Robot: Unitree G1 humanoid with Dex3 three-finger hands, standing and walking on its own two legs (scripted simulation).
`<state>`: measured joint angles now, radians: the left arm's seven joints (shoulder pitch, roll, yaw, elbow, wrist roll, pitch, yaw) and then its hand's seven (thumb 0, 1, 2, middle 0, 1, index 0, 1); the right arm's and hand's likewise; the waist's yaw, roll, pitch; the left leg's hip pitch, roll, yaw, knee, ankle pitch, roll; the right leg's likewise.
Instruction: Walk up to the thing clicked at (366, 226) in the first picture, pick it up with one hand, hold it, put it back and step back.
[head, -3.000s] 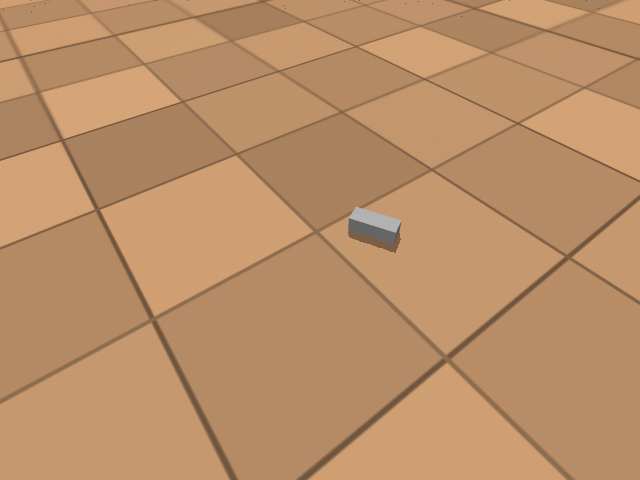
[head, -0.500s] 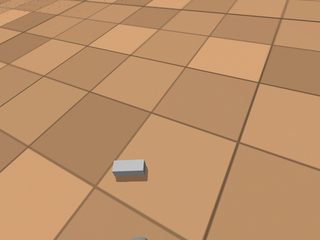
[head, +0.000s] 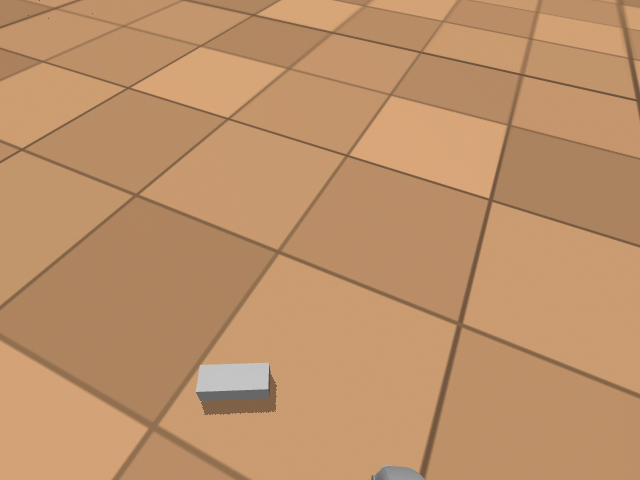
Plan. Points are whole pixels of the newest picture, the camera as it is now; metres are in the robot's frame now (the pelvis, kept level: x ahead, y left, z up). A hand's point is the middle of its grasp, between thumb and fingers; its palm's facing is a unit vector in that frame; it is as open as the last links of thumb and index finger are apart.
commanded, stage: walk up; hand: left
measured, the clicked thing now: (234, 381) +0.54 +0.24 -0.73
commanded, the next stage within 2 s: none
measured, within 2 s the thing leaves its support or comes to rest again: neither
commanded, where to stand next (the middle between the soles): +0.15 +0.00 m, yaw +1 degrees
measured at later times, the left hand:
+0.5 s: hand (143, 472) +0.18 +0.25 -0.14, palm faces -0.04 -0.93 -0.36, open 7.3 cm
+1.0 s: hand out of the picture +0.17 +0.27 -0.16, palm faces -0.02 -0.94 -0.34, open 7.3 cm
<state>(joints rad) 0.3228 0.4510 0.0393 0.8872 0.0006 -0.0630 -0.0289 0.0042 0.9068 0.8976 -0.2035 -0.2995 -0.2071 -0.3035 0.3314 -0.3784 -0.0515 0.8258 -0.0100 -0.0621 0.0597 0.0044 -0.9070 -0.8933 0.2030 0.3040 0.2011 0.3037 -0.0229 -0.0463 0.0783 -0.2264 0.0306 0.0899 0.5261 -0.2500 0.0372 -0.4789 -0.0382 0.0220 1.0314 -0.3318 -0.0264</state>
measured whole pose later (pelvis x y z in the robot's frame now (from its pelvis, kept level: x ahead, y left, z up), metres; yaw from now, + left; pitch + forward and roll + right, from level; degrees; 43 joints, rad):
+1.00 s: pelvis +0.11 +0.01 +0.00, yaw +0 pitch -3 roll +0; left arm 0.15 0.37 0.01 1.09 0.00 0.01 -0.03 0.00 0.91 0.90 -0.20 -0.30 -0.21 -0.30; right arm 0.13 -0.37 0.00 1.04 0.00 -0.03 0.00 0.01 -0.91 -0.89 0.20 0.30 0.20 0.30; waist 0.01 0.01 0.06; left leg -0.22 0.04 0.02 0.52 -0.25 -0.03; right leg -0.20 -0.04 0.00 0.52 -0.27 0.03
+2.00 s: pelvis +0.13 +0.01 +0.01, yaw -1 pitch -2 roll +0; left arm 0.08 0.34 0.02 1.15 0.01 0.01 -0.02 0.00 0.91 0.90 -0.20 -0.30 -0.21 -0.30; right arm 0.09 -0.35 -0.01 1.14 -0.01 -0.02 0.00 0.01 -0.91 -0.89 0.20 0.30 0.20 0.30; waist 0.00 0.00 0.05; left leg -0.11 0.05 0.04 0.34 -0.19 -0.03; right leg -0.11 -0.03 0.01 0.35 -0.21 0.03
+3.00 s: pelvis +0.12 +0.01 +0.01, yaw -1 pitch -2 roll +0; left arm 0.11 0.35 0.00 1.13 0.01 0.00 -0.01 0.00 0.91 0.90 -0.20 -0.30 -0.21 -0.30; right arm 0.11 -0.35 -0.01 1.15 -0.01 0.00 0.01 0.01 -0.91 -0.89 0.20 0.30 0.20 0.30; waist 0.00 -0.01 0.05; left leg -0.11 0.04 0.03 0.31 -0.16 -0.03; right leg -0.10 -0.04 0.00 0.33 -0.19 0.03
